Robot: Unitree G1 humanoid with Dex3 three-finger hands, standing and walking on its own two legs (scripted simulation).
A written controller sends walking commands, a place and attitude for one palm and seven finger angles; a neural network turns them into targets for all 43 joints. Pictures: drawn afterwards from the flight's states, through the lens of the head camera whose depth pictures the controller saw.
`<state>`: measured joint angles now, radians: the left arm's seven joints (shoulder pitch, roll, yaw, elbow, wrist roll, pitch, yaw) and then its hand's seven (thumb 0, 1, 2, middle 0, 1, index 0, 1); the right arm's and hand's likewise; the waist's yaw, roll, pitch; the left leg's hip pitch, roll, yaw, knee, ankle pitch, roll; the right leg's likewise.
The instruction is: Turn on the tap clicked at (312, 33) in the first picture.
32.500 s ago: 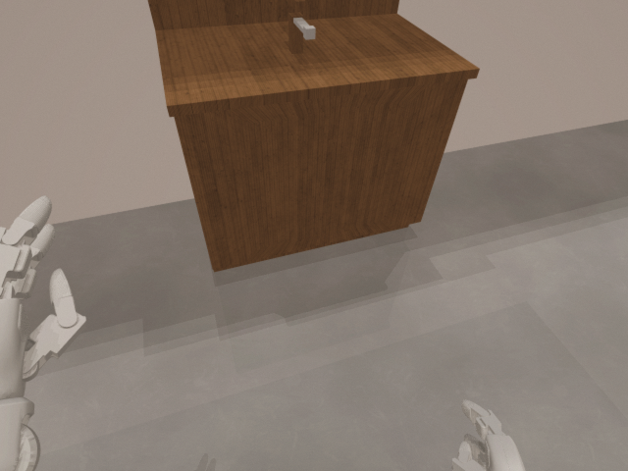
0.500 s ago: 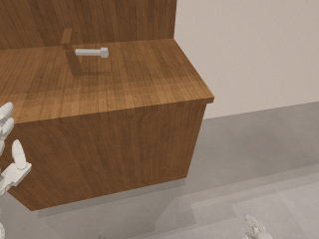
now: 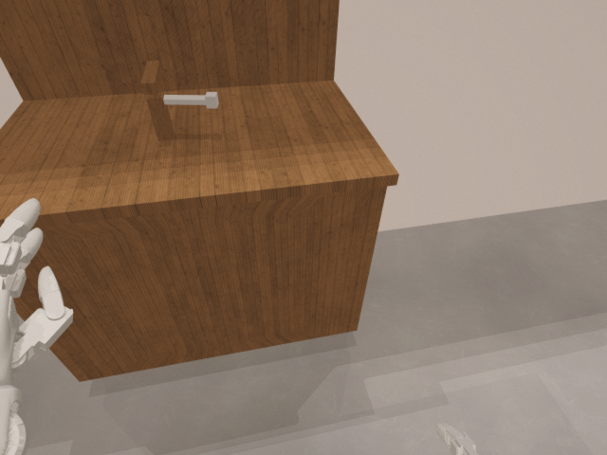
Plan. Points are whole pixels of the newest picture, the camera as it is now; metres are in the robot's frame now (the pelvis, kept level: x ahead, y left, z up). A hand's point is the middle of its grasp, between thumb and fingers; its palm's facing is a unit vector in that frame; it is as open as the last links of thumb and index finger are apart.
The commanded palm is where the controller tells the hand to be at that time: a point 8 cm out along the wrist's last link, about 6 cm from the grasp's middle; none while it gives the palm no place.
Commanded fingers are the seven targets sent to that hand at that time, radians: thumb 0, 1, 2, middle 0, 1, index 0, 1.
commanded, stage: stop stepping back and stand still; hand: left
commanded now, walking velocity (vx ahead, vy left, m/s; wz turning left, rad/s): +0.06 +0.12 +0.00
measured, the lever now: (211, 100) +0.84 +0.25 +0.11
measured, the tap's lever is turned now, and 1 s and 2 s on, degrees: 79 79 79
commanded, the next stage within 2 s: stand and check the lever's angle in 0.20 s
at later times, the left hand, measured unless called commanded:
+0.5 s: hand (84, 308) +0.21 +0.23 +0.18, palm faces +0.42 -0.84 -0.35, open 7.5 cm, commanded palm +0.17 +0.28 +0.18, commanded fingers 0.00 0.90 0.90 -0.20 -0.30 -0.20 -0.30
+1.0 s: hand (72, 296) +0.23 +0.25 +0.17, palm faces +0.41 -0.84 -0.35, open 7.5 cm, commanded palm +0.18 +0.29 +0.18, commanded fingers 0.00 0.90 0.90 -0.20 -0.30 -0.20 -0.30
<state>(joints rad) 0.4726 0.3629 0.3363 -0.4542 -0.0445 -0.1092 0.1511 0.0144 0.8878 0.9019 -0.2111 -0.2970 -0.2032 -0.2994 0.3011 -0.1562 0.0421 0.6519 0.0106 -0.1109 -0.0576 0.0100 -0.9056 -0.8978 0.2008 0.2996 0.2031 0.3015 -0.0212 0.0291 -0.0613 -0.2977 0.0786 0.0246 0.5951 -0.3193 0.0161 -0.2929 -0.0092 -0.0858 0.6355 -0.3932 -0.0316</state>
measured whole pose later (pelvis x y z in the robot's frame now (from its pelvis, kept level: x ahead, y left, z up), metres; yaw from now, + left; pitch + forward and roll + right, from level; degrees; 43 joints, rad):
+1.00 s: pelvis +0.03 +0.01 +0.01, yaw +1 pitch -1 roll -1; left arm 0.47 0.35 0.31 -0.47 -0.06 -0.13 0.16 0.02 0.89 0.90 -0.21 -0.30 -0.21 -0.30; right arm 0.17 -0.21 0.01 0.60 0.01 -0.07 -0.08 0.01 -0.91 -0.90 0.20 0.30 0.20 0.30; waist 0.01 0.01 0.02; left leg -0.21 0.02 0.03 0.46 -0.23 0.01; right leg -0.17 0.01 -0.03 0.41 -0.22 -0.01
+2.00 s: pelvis +0.02 +0.02 +0.01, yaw +0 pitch -1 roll -1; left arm 0.47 0.34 0.30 -0.46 -0.06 -0.13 0.16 0.02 0.89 0.90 -0.21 -0.30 -0.21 -0.30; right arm 0.18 -0.20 0.01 0.62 0.01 -0.08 -0.08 0.01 -0.91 -0.90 0.20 0.30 0.20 0.30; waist 0.01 0.02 0.02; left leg -0.21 0.01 0.04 0.44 -0.22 0.02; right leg -0.17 0.00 -0.02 0.38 -0.20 0.01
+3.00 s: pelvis +0.03 +0.02 +0.01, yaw +1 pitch -1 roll -1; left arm 0.48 0.34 0.30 -0.45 -0.06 -0.12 0.16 0.02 0.89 0.90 -0.21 -0.30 -0.21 -0.30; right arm 0.18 -0.21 0.01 0.61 0.01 -0.07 -0.08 0.01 -0.91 -0.90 0.20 0.30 0.20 0.30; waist 0.01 0.03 0.01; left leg -0.21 0.01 0.03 0.45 -0.22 0.02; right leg -0.16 0.01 -0.02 0.38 -0.20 0.01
